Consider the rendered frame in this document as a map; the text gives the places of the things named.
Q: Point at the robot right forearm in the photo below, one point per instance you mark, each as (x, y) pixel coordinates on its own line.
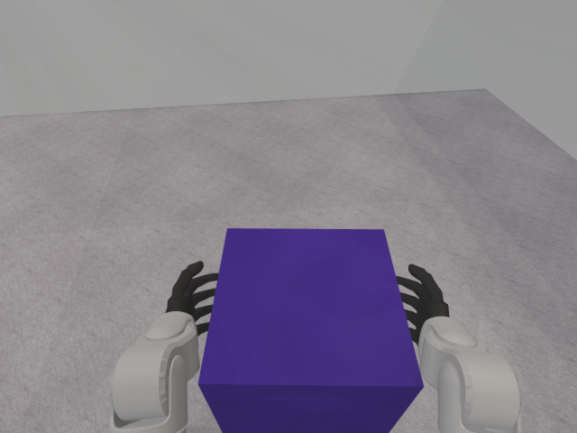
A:
(478, 392)

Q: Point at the robot right hand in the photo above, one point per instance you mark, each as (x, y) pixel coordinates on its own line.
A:
(430, 303)

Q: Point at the carton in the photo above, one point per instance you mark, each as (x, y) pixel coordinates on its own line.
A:
(308, 334)

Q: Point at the robot left forearm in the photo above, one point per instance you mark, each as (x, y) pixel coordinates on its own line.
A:
(149, 385)

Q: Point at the robot left hand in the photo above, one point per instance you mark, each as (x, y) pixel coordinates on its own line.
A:
(182, 298)

